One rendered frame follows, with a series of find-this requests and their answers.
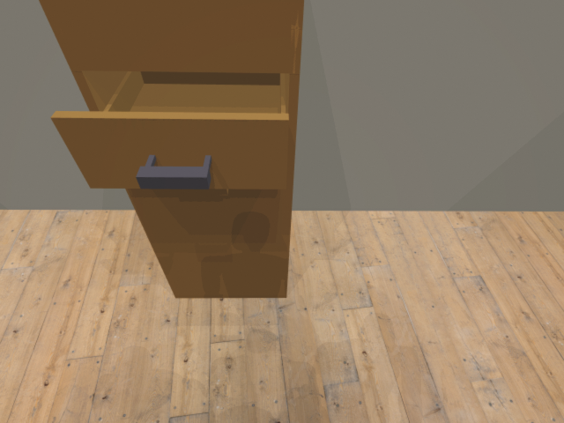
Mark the cabinet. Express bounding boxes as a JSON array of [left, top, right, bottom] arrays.
[[39, 0, 304, 298]]

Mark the drawer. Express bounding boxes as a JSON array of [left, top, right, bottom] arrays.
[[50, 71, 289, 189]]

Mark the handle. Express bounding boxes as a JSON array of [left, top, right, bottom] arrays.
[[136, 155, 212, 189], [177, 189, 228, 196]]

